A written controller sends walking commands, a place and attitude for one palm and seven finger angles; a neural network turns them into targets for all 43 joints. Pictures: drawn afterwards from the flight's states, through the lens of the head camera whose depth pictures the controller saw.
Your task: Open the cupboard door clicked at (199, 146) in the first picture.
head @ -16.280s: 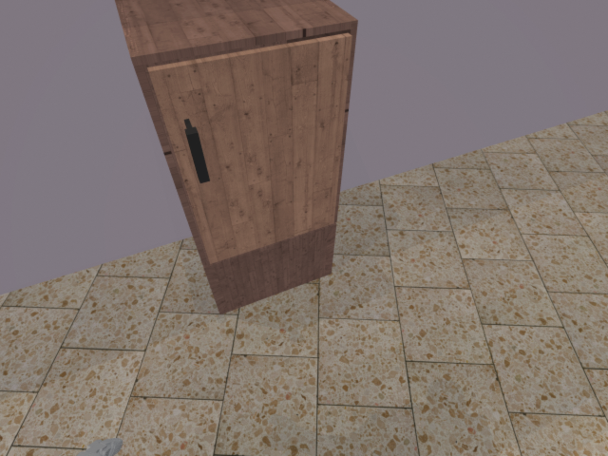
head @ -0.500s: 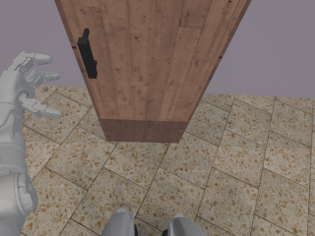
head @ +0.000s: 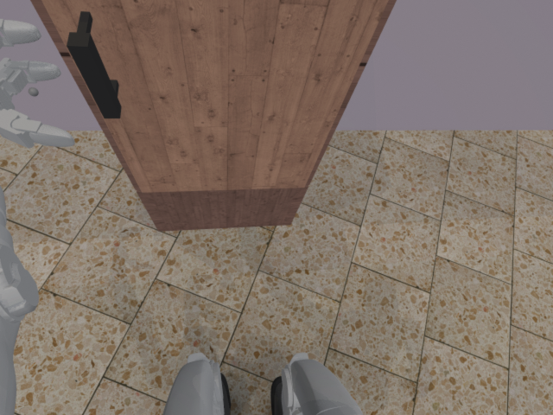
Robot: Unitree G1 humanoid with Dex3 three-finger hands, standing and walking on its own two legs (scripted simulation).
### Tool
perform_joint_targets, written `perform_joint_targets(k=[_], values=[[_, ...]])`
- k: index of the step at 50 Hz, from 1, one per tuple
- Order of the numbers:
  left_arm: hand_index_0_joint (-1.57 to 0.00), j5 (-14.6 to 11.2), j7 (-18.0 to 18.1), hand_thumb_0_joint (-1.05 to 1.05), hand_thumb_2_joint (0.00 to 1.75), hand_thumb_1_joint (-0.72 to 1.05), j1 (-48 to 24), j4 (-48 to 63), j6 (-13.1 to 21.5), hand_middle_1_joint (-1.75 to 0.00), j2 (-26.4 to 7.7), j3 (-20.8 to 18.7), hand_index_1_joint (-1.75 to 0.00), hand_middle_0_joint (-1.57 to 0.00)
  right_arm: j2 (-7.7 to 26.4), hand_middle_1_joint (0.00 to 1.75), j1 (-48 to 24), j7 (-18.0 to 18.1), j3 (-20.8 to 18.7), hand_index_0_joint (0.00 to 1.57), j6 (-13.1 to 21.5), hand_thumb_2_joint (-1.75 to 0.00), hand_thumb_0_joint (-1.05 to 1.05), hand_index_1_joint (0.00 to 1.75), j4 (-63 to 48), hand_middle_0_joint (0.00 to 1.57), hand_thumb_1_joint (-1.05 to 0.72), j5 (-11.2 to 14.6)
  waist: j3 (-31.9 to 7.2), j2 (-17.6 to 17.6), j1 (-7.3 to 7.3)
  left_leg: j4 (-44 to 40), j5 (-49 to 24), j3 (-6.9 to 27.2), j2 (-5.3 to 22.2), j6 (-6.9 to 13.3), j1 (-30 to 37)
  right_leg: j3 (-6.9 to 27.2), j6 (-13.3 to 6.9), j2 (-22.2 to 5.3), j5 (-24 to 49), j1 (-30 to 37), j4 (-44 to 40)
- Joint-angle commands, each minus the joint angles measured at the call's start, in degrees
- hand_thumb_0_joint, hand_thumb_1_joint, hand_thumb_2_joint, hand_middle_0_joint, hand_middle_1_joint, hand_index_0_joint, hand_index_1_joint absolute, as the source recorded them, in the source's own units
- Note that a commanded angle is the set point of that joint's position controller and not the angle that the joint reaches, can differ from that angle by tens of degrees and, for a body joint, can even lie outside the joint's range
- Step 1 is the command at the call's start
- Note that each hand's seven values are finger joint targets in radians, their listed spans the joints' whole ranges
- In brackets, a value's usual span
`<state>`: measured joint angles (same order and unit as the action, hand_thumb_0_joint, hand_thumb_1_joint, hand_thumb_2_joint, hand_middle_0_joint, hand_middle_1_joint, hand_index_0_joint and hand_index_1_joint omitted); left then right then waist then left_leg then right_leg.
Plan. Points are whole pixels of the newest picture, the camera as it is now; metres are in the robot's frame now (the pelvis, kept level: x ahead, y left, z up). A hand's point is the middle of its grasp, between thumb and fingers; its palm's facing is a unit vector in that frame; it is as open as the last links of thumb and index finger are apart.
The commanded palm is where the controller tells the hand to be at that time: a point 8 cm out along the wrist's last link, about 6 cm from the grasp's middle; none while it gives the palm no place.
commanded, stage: move the hooked fingers beside the handle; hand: left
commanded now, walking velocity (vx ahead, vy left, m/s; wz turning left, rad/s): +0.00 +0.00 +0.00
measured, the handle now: (99, 68) +0.58 +0.19 +0.07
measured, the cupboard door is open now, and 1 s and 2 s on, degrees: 0 0 0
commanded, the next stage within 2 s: slide the fingers in behind the handle in 1.04 s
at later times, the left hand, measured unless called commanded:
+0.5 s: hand (29, 104) +0.51 +0.26 +0.08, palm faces -0.03 -1.00 -0.02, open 14.0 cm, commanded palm +0.50 +0.29 +0.07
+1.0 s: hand (39, 94) +0.53 +0.26 +0.08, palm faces +0.01 -1.00 -0.01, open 14.0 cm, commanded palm +0.51 +0.29 +0.07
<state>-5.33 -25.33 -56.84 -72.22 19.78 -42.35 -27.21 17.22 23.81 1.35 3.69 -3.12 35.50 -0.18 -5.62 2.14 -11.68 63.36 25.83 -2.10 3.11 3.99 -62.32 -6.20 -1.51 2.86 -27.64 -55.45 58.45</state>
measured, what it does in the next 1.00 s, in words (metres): stands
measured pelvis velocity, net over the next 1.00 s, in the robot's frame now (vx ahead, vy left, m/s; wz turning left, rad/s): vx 0.01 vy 0.00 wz -0.01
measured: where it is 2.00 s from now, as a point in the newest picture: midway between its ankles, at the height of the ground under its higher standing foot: outside the picture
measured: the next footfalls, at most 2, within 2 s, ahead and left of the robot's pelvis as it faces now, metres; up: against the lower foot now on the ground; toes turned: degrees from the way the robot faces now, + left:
none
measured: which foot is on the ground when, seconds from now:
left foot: down 0.00-1.00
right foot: down 0.00-1.00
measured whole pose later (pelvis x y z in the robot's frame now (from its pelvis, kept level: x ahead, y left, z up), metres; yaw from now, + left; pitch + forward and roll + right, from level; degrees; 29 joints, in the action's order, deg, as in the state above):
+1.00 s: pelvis +0.01 +0.00 +0.00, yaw -1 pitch +26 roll -6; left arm -5.4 -24.9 -56.1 -72.0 19.9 -42.6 -28.2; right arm 16.4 23.9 0.8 4.2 -5.1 35.3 -0.2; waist -5.6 2.3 -11.9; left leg 64.3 26.8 -2.1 3.4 4.1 -63.3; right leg -6.0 -1.4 3.3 -28.2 -56.3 58.8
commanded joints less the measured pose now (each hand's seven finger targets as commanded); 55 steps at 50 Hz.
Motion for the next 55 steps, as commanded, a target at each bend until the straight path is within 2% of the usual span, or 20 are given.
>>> perform_joint_targets(k=[1,3,5,7,8,12,18,20,22,23,25,32,35,40,43,44,47,50,52,55], values=[[-0.30,-1.5,-0.4,0.00,0.30,-0.50,-21.3,10.9,3.4,-1.20,-14.7,-1.6,-1.20,-0.30,11.7,0.30,11.5,0.4,-4.3,0.20,0.3,-0.90,0.00,0.30,-2.2,0.20,-0.90,-0.3,-30.8,11.8,0.22,-5.4,-28.5,9.2,0.5,-2.2,35.5,3.4,-0.2,1.4,16.9,0.3,-5.9],[-0.30,-1.3,-0.5,0.00,0.30,-0.50,-18.5,11.1,2.4,-1.20,-16.2,-3.0,-1.20,-0.30,11.7,0.30,11.7,0.2,-4.5,0.20,-0.2,-0.90,0.00,0.30,-2.5,0.20,-0.90,-0.4,-31.3,10.1,1.21,-5.5,-29.3,8.6,0.3,-2.1,34.0,3.4,0.1,1.4,18.7,2.9,-6.0],[-0.30,-1.0,-0.3,0.00,0.30,-0.50,-17.2,10.7,1.4,-1.20,-16.3,-2.8,-1.20,-0.30,11.6,0.30,11.5,0.1,-4.4,0.20,-0.8,-0.90,0.00,0.30,-3.1,0.20,-0.90,-0.2,-29.1,8.4,1.15,-5.8,-27.1,7.7,0.1,-1.6,30.8,3.7,0.3,1.4,19.0,4.4,-6.5],[-0.30,-0.5,0.3,0.00,0.30,-0.50,-18.2,13.0,1.8,-1.20,-17.7,-3.6,-1.20,-0.30,11.6,0.30,11.6,0.1,-4.4,0.20,-1.1,-0.90,0.00,0.30,-3.5,0.20,-0.90,-0.2,-29.4,8.7,1.31,-6.0,-27.5,7.7,0.2,-1.6,31.2,3.7,0.3,1.5,19.2,4.6,-6.3],[-0.30,-0.7,0.7,0.00,0.30,-0.50,-19.4,14.4,2.2,-1.20,-16.5,-2.7,-1.20,-0.30,11.3,0.30,11.4,0.1,-4.5,0.20,-1.3,-0.90,0.00,0.30,-3.5,0.20,-0.90,-0.1,-29.2,9.2,0.87,-6.0,-27.2,7.5,0.2,-1.6,31.9,3.8,0.3,1.5,19.0,4.2,-6.6],[-0.30,-1.4,2.1,0.00,0.30,-0.50,-20.3,21.0,5.6,-1.20,-21.4,-7.6,-1.20,-0.30,11.5,0.30,11.2,-0.1,-5.2,0.20,-0.5,-0.90,0.00,0.30,-3.4,0.20,-0.90,-0.5,-34.3,11.5,2.02,-5.4,-30.8,7.5,0.1,-1.9,34.6,4.5,0.0,1.8,22.3,7.6,-6.2],[-0.30,-1.5,-0.5,0.00,0.30,-0.50,-15.3,15.1,3.4,-1.20,-13.4,-1.3,-1.20,-0.30,10.9,0.30,10.6,-0.4,-4.7,0.20,-1.5,-0.90,0.00,0.30,-2.7,0.20,-0.90,0.2,-28.1,12.3,1.15,-6.5,-31.3,7.4,0.2,-2.1,36.4,3.6,0.0,2.0,20.9,4.4,-7.8],[-0.30,-2.0,-1.6,0.00,0.30,-0.50,-13.9,12.4,1.6,-1.20,-9.6,1.7,-1.20,-0.30,10.8,0.30,10.4,-0.2,-4.7,0.20,-1.9,-0.90,0.00,0.30,-2.6,0.20,-0.90,0.4,-24.7,10.4,0.25,-7.1,-29.0,7.5,0.2,-1.9,35.3,3.3,0.1,1.9,19.4,2.8,-8.5],[-0.30,-2.7,-2.1,0.00,0.30,-0.50,-15.8,13.2,1.6,-1.20,-7.3,3.4,-1.20,-0.30,10.9,0.30,10.3,-0.1,-4.8,0.20,-1.9,-0.90,0.00,0.30,-2.5,0.20,-0.90,0.3,-24.3,10.9,-0.15,-7.4,-29.9,8.5,0.6,-2.2,37.7,2.7,0.0,1.8,17.9,0.3,-8.4],[-0.30,-3.3,-1.8,0.00,0.30,-0.50,-16.1,12.7,1.7,-1.20,-7.2,3.0,-1.20,-0.30,11.0,0.30,10.2,0.0,-4.9,0.20,-1.9,-0.90,0.00,0.30,-2.4,0.20,-0.90,0.2,-23.5,9.1,-0.55,-7.3,-28.7,8.5,0.5,-2.0,36.8,2.8,0.0,1.8,17.6,0.1,-8.6],[-0.30,-3.8,-1.0,0.00,0.30,-0.50,-18.0,13.1,2.7,-1.20,-8.9,1.4,-1.20,-0.30,11.1,0.30,9.8,0.2,-4.8,0.20,-1.7,-0.90,0.00,0.30,-2.4,0.20,-0.90,0.2,-23.5,7.2,-0.67,-6.9,-25.8,8.1,0.1,-1.7,33.5,3.3,0.1,1.6,17.0,1.3,-8.3],[-0.30,-1.1,3.0,0.00,0.30,-0.50,-23.7,17.3,7.1,-1.20,-12.7,-0.9,-1.20,-0.30,10.8,0.30,9.5,-0.1,-4.8,0.20,-0.8,-0.90,0.00,0.30,-2.1,0.20,-0.90,-0.4,-30.9,13.3,0.54,-5.5,-30.1,9.9,0.5,-3.1,39.3,3.3,-0.3,1.5,16.2,-0.8,-5.7],[-0.30,-0.1,3.3,0.00,0.30,-0.50,-23.0,12.6,4.9,-1.20,-13.4,-0.5,-1.20,-0.30,11.0,0.30,9.2,0.1,-4.3,0.20,-1.1,-0.90,0.00,0.30,-2.1,0.20,-0.90,0.0,-27.7,11.1,-0.42,-5.6,-26.2,9.4,0.4,-2.6,35.1,3.2,-0.1,1.5,15.3,-0.3,-6.1],[-0.30,0.2,2.3,0.00,0.30,-0.50,-22.4,10.9,3.0,-1.20,-16.6,-1.6,-1.20,-0.30,11.2,0.30,9.4,0.5,-3.7,0.20,-1.2,-0.90,0.00,0.30,-3.2,0.20,-0.90,0.1,-28.1,9.6,-0.10,-4.9,-23.6,8.1,-0.1,-1.7,29.9,3.9,0.1,1.4,16.4,3.0,-5.9],[-0.30,-0.4,1.6,0.00,0.30,-0.50,-22.9,14.0,4.3,-1.20,-16.7,-2.1,-1.20,-0.30,11.2,0.30,9.9,0.5,-3.9,0.20,-1.1,-0.90,0.00,0.30,-3.1,0.20,-0.90,-0.1,-31.2,12.2,0.19,-4.6,-27.9,8.8,0.3,-2.3,34.0,3.6,-0.1,1.7,18.1,1.9,-5.4],[-0.30,-0.6,1.4,0.00,0.30,-0.50,-22.7,14.2,4.6,-1.20,-17.1,-2.6,-1.20,-0.30,11.3,0.30,10.0,0.4,-4.0,0.20,-1.0,-0.90,0.00,0.30,-2.9,0.20,-0.90,-0.2,-31.5,10.9,0.08,-4.3,-27.3,8.6,0.3,-2.1,33.4,3.7,0.1,1.7,18.0,2.3,-5.4],[-0.30,-1.3,0.4,0.00,0.30,-0.50,-23.0,12.2,4.1,-1.20,-16.7,-2.2,-1.20,-0.30,11.4,0.30,10.5,0.5,-3.9,0.20,-1.0,-0.90,0.00,0.30,-2.3,0.20,-0.90,0.0,-29.5,10.2,-0.62,-4.2,-26.4,8.2,0.3,-1.8,31.0,3.8,0.1,1.8,18.4,2.6,-5.4],[-0.30,-1.2,-0.3,0.00,0.30,-0.50,-20.2,10.9,2.7,-1.20,-17.9,-3.0,-1.20,-0.30,11.6,0.30,11.0,0.6,-4.0,0.20,-1.1,-0.90,0.00,0.30,-2.4,0.20,-0.90,0.1,-28.8,8.6,-0.04,-4.4,-24.9,7.7,0.1,-1.4,28.6,4.1,0.3,1.7,18.2,4.1,-5.8],[-0.30,-1.3,-0.6,0.00,0.30,-0.50,-20.5,10.9,2.5,-1.20,-16.0,-1.4,-1.20,-0.30,11.5,0.30,11.1,0.5,-3.9,0.20,-1.3,-0.90,0.00,0.30,-2.2,0.20,-0.90,0.2,-28.3,11.0,-0.27,-4.6,-26.1,8.2,0.3,-1.8,31.2,3.6,0.1,1.8,17.7,1.2,-5.8],[-0.30,-1.4,-0.5,0.00,0.30,-0.50,-21.0,12.9,3.0,-1.20,-17.3,-2.4,-1.20,-0.30,11.5,0.30,11.2,0.5,-4.1,0.20,-1.3,-0.90,0.00,0.30,-2.2,0.20,-0.90,-0.1,-28.5,10.3,-0.17,-4.4,-25.6,8.1,0.3,-1.6,30.3,3.8,0.2,1.8,17.6,2.1,-5.8]])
